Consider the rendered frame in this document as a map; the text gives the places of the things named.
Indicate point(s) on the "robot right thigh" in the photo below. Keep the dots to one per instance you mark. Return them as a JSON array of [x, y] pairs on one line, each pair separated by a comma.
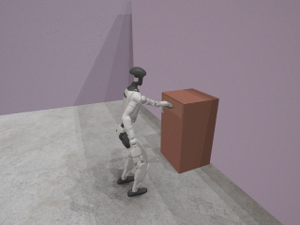
[[126, 143]]

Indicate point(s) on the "left robot upper arm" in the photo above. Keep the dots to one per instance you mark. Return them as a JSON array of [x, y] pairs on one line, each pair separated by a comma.
[[144, 100]]

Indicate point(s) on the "right robot forearm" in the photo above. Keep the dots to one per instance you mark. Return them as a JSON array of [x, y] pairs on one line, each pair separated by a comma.
[[129, 130]]

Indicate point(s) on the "left robot hand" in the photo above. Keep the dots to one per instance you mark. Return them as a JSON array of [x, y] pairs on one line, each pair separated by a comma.
[[165, 103]]

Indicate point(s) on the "humanoid robot torso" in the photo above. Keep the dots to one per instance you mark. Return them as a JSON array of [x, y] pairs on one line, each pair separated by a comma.
[[126, 99]]

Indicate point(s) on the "right robot hand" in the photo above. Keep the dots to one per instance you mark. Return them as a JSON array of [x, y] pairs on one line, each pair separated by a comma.
[[136, 152]]

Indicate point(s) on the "left robot forearm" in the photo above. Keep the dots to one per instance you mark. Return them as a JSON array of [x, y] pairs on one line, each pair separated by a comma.
[[151, 102]]

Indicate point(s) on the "cabinet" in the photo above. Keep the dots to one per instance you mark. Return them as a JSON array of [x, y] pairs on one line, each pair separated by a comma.
[[187, 142]]

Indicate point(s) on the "drawer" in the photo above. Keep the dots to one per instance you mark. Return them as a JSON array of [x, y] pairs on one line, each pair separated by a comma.
[[177, 108]]

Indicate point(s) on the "right robot upper arm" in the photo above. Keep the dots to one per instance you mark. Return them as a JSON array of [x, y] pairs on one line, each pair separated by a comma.
[[134, 100]]

